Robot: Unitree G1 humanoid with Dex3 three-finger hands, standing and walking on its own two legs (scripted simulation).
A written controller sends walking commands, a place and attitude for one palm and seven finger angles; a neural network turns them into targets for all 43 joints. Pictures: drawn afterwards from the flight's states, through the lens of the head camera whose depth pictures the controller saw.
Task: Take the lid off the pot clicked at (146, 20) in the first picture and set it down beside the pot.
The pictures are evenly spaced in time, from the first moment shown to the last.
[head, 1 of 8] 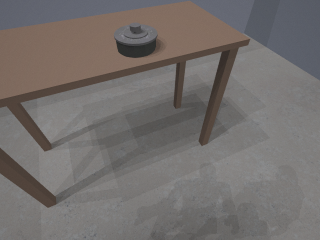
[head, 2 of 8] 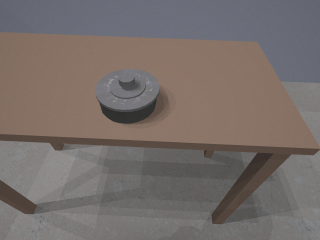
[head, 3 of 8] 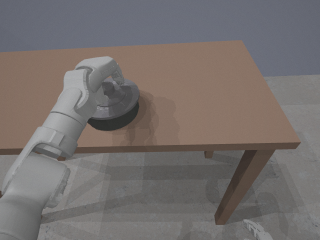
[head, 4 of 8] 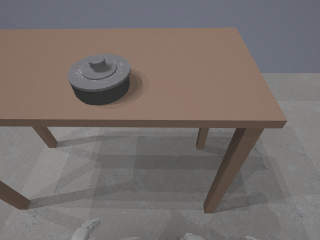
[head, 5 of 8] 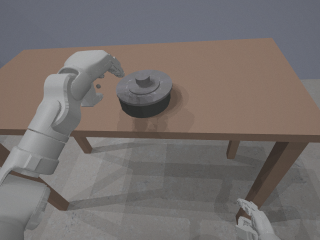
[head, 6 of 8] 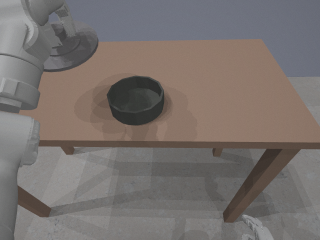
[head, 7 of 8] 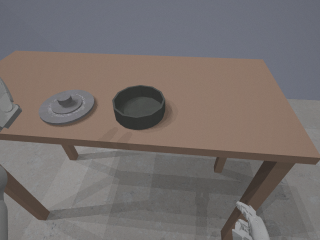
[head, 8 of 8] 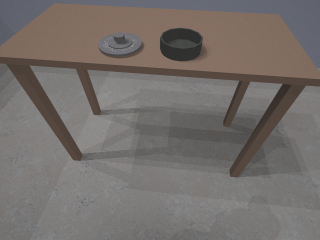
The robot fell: no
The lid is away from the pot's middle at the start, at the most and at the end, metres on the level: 0.00 0.25 0.24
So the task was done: yes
